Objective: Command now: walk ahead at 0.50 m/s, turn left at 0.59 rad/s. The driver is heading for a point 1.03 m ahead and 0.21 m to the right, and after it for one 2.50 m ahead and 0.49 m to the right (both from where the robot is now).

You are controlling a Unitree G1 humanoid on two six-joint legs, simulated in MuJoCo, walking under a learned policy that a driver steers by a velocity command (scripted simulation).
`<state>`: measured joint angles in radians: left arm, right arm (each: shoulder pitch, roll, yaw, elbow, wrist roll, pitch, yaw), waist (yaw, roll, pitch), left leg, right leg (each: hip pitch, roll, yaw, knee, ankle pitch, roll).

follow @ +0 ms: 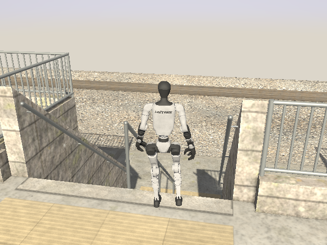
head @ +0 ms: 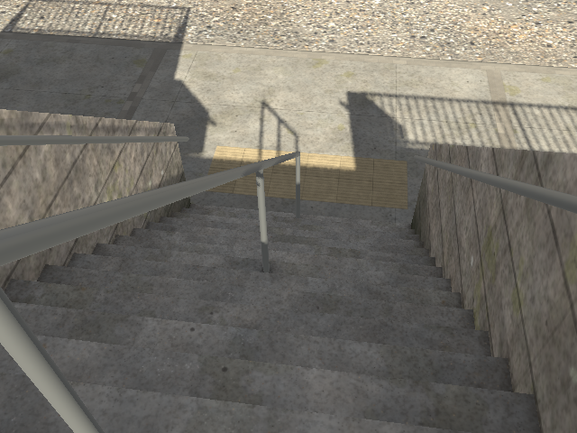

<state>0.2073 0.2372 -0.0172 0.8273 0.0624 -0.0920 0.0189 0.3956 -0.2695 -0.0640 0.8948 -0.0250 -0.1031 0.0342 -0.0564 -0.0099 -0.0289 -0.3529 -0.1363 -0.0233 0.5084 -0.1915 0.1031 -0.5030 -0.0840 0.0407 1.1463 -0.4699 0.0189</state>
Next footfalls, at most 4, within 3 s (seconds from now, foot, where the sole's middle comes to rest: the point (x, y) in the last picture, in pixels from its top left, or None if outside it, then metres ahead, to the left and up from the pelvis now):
0.26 right None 0.14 -0.12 -0.77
0.70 left None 0.38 0.09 -0.97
1.14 right None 0.58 -0.19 -1.18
1.56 left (312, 397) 0.86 -0.09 -1.38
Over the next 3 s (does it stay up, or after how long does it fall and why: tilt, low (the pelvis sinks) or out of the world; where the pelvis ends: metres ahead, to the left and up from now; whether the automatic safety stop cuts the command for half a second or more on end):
stays up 1.44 -0.34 -1.16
